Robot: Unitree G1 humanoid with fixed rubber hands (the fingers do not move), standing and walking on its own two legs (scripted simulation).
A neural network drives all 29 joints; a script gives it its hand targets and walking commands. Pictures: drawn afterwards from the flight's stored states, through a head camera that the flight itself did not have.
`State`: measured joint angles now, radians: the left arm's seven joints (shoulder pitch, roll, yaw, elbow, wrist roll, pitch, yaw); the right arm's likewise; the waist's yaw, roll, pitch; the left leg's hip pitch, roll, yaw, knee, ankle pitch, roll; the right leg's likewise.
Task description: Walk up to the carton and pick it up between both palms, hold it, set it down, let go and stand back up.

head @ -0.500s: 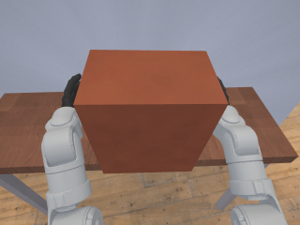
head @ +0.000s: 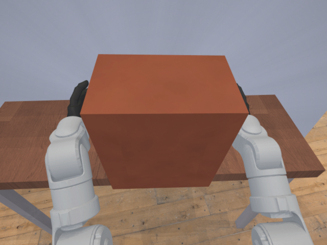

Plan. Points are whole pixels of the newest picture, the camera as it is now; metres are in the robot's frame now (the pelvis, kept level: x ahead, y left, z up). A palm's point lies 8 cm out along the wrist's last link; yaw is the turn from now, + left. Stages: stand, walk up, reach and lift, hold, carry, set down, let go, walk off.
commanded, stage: hold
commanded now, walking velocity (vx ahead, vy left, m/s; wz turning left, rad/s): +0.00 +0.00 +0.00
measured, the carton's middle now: (161, 130) +0.35 +0.00 +0.13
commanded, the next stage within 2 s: none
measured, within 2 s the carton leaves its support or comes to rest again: neither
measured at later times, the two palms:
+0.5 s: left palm (79, 118) +0.34 +0.17 +0.18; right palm (238, 115) +0.35 -0.17 +0.16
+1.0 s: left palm (79, 118) +0.34 +0.17 +0.18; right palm (238, 115) +0.35 -0.17 +0.16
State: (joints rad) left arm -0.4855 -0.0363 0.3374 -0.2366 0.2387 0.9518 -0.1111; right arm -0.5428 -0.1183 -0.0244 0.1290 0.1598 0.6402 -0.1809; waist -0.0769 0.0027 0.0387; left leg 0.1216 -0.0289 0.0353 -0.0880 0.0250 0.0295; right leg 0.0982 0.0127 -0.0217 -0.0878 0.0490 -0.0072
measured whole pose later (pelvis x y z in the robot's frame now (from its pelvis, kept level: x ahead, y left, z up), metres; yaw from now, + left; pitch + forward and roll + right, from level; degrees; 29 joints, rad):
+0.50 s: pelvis +0.00 +0.00 +0.00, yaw +0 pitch -3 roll +0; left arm -0.49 -0.04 0.34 -0.24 0.24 0.95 -0.11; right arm -0.54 -0.12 -0.02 0.13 0.16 0.64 -0.18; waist -0.08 0.00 0.04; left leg 0.12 -0.03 0.04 -0.09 0.02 0.03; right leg 0.10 0.01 -0.02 -0.09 0.05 -0.01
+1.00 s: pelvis +0.00 +0.00 +0.00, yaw +0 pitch -3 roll +0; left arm -0.48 -0.04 0.34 -0.24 0.24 0.95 -0.11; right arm -0.54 -0.12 -0.02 0.13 0.16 0.64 -0.18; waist -0.08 0.00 0.04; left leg 0.12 -0.03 0.03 -0.09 0.02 0.03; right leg 0.10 0.01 -0.02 -0.09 0.05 -0.01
